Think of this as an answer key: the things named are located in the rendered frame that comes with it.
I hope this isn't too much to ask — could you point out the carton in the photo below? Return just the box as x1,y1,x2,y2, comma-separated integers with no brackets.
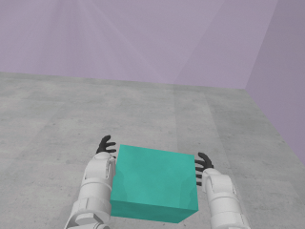
110,144,199,223

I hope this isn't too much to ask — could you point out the robot right hand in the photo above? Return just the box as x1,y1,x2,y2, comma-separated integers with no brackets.
194,152,214,186

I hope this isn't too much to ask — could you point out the robot left hand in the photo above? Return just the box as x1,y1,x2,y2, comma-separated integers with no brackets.
96,135,116,158

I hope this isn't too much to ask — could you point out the robot right forearm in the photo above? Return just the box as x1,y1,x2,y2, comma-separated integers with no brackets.
201,168,252,229

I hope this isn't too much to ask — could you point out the robot left forearm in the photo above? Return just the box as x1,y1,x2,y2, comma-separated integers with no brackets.
64,152,116,229

